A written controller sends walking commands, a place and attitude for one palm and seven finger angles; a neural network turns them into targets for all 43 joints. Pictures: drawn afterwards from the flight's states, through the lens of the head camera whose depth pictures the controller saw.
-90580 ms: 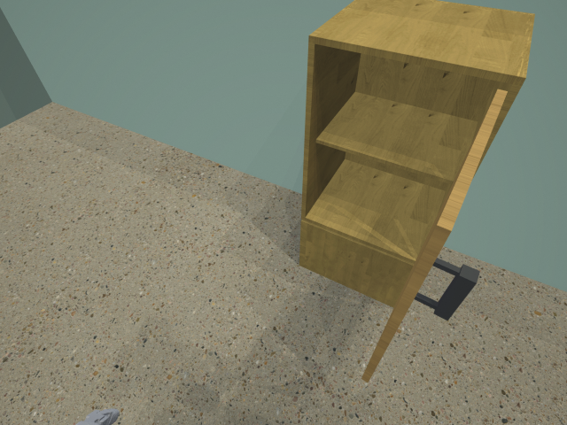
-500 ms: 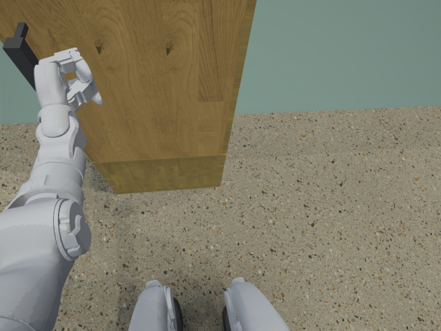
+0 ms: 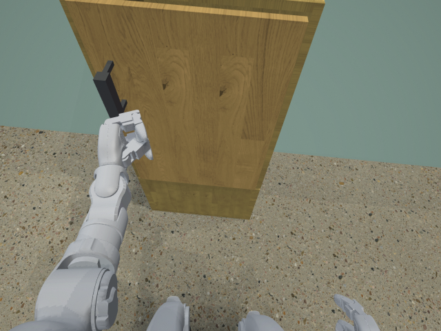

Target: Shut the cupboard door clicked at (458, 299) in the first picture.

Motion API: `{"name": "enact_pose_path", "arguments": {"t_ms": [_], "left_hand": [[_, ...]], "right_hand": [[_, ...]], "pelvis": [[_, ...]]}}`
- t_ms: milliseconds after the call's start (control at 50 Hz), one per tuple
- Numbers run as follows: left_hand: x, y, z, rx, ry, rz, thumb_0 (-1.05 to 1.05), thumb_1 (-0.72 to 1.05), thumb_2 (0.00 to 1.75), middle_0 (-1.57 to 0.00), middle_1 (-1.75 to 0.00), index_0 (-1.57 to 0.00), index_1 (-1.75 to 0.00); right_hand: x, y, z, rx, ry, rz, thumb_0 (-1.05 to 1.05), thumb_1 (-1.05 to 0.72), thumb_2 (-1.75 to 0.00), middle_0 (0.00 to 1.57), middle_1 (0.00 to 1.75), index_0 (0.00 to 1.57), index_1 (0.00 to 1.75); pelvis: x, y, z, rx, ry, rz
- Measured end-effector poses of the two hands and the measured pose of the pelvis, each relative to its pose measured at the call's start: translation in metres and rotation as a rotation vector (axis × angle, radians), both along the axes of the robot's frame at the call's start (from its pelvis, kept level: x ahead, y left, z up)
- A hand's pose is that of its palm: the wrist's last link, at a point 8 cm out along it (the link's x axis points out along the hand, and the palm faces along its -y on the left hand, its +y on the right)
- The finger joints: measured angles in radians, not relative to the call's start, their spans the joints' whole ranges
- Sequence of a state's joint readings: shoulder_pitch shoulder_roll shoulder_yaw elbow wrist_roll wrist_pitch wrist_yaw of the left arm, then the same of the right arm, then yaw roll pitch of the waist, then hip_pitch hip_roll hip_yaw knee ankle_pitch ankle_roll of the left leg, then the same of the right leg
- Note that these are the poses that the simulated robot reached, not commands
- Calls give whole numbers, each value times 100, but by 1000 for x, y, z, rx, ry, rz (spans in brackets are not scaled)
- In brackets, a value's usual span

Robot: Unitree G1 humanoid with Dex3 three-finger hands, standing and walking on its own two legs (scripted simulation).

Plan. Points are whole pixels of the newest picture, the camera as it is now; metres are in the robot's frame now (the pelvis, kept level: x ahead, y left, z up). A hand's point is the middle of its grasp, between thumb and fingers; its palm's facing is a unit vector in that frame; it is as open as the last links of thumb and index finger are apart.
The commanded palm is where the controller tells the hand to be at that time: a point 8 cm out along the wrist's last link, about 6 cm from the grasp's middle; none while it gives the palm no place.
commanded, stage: draw the hand back to the body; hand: left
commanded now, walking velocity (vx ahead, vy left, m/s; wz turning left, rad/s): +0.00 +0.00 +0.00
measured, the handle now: (114, 92) +0.58 +0.22 +0.06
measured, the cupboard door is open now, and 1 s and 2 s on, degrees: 0 0 0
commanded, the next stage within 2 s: step back with the hand held close in 1.52 s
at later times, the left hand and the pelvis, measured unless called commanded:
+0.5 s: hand (89, 173) +0.33 +0.19 +0.14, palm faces +0.08 -0.99 -0.10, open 3.1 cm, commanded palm +0.29 +0.24 +0.16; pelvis +0.00 +0.00 +0.05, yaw -1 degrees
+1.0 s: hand out of the picture +0.24 +0.27 +0.21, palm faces +0.38 -0.86 -0.35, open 5.0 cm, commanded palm +0.19 +0.31 +0.24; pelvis +0.03 +0.02 +0.08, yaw +0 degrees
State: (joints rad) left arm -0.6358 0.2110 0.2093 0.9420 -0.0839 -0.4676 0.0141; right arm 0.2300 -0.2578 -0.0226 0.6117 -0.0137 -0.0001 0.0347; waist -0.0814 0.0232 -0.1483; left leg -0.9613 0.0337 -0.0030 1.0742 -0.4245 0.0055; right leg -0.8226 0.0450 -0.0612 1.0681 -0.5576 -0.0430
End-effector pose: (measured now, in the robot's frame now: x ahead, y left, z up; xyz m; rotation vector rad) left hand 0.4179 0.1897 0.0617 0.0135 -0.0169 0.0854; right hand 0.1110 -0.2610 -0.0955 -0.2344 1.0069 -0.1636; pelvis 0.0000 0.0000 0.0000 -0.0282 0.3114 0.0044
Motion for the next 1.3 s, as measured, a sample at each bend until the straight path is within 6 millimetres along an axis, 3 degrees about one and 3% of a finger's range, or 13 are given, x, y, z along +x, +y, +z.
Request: {"name": "enact_pose_path", "arguments": {"t_ms": [100,220,320,460,520,700,820,980,1180,1300], "left_hand": [[-10,9,24,39,-67,3,2,90,90,-130,-150,-130,-150],[-43,30,47,33,-5,18,2,90,90,-130,-150,-130,-150],[-71,43,60,16,-15,26,2,90,90,-130,-150,-130,-150],[-106,46,76,24,-54,-27,2,90,90,-128,-147,-128,-147],[-119,51,84,127,-17,5,2,90,90,-124,-143,-124,-142],[-160,82,120,259,-4,147,2,89,90,-104,-121,-104,-120],[-185,99,139,296,-15,218,2,89,90,-88,-103,-88,-103],[-212,114,163,359,-37,288,2,89,90,-66,-80,-66,-79],[-244,128,201,484,-92,377,2,89,90,-39,-50,-39,-49],[-251,127,195,467,-71,407,2,89,90,-27,-37,-27,-37]], "right_hand": [[-14,6,-4,48,11,-43,0,-91,-89,19,29,20,30],[-39,17,3,107,55,-76,1,-91,-89,20,29,20,30],[-41,15,18,88,30,-72,1,-90,-89,20,29,20,30],[-13,9,40,41,-104,-51,1,-90,-89,20,29,20,30],[7,11,53,30,-163,-59,1,-91,-89,20,29,20,30],[67,41,94,43,-321,5,1,-91,-90,19,29,20,30],[93,63,107,72,-373,80,1,-90,-90,20,29,20,30],[101,78,105,102,-356,133,1,-90,-89,20,30,20,30],[95,67,94,104,-325,123,1,-90,-89,20,30,20,30],[91,55,93,85,-316,112,1,-90,-89,20,30,20,30]], "pelvis": [[0,-1,4,8,-18,-20],[4,-2,24,19,-84,-26],[3,-3,35,15,-131,-15],[-1,3,42,10,-185,-10],[-1,6,49,13,-215,-13],[8,14,69,16,-296,-12],[16,20,76,19,-334,-6],[25,21,80,24,-352,-6],[32,18,81,26,-359,-6],[28,13,81,29,-364,-1]]}}
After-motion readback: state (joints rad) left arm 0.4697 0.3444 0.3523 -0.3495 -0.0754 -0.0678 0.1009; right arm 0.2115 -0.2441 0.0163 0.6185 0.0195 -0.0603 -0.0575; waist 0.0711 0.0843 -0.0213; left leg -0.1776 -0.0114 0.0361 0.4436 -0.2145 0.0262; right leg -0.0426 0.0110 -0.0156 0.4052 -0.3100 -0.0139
